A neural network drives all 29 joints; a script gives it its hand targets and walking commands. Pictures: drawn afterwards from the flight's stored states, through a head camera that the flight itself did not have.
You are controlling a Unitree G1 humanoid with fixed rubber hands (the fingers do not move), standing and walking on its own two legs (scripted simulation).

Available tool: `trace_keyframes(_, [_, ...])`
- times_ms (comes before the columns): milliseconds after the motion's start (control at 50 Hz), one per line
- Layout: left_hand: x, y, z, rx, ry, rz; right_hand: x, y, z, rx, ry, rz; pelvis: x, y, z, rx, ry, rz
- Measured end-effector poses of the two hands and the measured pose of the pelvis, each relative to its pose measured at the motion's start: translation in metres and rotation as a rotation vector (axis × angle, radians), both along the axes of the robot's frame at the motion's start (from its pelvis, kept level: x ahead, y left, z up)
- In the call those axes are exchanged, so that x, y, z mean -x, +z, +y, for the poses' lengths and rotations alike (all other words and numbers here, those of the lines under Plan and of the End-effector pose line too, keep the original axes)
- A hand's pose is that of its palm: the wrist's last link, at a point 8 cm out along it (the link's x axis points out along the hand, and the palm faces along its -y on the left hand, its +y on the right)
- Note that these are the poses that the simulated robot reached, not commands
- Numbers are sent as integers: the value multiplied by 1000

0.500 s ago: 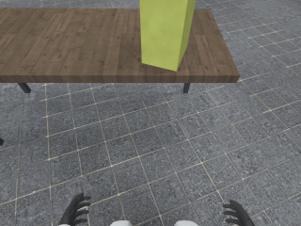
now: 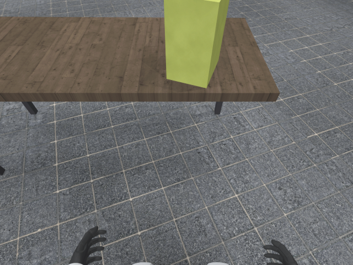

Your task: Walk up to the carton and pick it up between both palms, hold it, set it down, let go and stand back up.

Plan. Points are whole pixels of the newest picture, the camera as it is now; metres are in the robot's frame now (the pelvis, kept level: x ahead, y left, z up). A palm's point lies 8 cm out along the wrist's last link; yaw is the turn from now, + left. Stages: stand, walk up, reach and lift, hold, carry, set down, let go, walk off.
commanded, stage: stand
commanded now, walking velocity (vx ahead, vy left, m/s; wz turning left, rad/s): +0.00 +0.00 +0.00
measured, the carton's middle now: (196, 34) +0.82 -0.07 +0.10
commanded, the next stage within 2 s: walk up in 0.76 s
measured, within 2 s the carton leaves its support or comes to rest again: neither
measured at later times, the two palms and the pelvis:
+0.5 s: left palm out of the picture +0.14 +0.23 -0.09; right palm out of the picture +0.10 -0.26 -0.11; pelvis -0.01 +0.00 +0.00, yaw +0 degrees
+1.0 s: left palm out of the picture +0.11 +0.24 -0.09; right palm out of the picture +0.08 -0.26 -0.11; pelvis -0.02 +0.00 +0.00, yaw +0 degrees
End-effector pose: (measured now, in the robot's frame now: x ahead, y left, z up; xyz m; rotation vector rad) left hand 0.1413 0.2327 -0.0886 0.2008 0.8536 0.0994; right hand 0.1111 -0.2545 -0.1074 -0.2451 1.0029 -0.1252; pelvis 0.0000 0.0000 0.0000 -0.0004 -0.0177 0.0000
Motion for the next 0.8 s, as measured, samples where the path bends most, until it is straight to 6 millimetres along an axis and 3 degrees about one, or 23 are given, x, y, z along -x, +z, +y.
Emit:
trace_keyframes(380, [2, 1, 1, -4, 3, -7, 6, -1, -1, 2, -4, 8, 2, 0, 0, 0, 0, -4])
trace_keyframes(800, [18, -1, 2, -3, 8, -2, 24, -3, -2, 4, -13, 21, 15, 0, 1, 1, 0, -22])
